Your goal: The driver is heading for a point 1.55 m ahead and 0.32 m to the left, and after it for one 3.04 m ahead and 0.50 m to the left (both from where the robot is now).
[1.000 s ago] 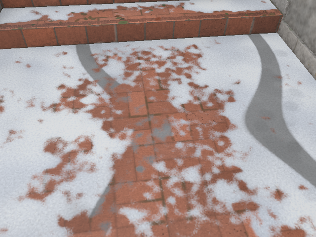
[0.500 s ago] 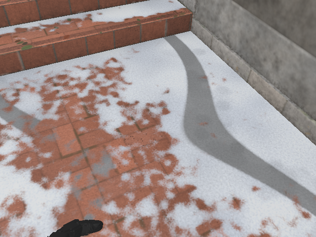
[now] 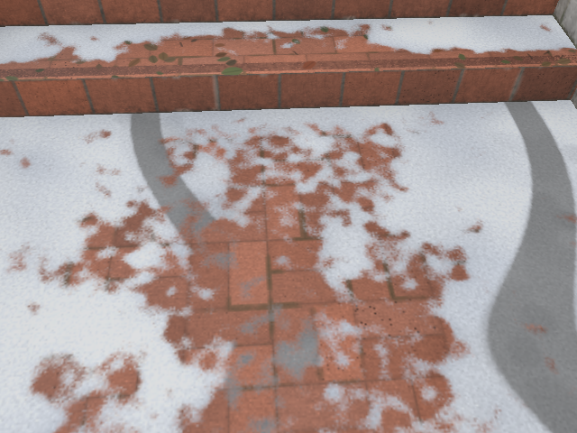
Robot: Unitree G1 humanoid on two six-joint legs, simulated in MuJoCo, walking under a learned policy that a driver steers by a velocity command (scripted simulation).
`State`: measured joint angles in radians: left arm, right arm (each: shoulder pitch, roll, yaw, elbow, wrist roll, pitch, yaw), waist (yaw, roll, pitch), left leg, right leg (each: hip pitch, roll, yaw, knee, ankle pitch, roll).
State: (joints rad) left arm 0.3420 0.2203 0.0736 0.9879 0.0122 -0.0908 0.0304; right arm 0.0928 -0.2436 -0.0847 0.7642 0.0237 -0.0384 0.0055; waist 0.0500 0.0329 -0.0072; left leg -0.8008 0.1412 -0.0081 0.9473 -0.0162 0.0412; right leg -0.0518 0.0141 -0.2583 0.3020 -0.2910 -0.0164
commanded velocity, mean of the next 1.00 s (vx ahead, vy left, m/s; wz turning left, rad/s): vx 0.50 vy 0.00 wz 0.40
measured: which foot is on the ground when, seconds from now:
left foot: up 0.00-0.14, down 0.16-0.64, up 0.66-1.00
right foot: down 0.00-0.18, up 0.20-0.62, down 0.64-1.00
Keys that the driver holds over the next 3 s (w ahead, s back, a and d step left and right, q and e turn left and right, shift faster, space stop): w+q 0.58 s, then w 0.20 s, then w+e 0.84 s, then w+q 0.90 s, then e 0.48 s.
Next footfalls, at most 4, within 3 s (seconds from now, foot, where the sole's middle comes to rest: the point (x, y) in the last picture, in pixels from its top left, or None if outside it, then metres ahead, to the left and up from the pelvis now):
0.16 left None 0.26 0.14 -0.77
0.64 right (309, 403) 0.56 0.00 -0.77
1.08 left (181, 356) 0.66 0.32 -0.77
1.56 right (281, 256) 0.97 0.09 -0.77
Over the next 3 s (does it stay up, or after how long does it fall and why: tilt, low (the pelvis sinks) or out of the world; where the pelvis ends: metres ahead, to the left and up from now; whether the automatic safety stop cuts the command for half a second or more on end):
stays up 1.50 0.28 0.01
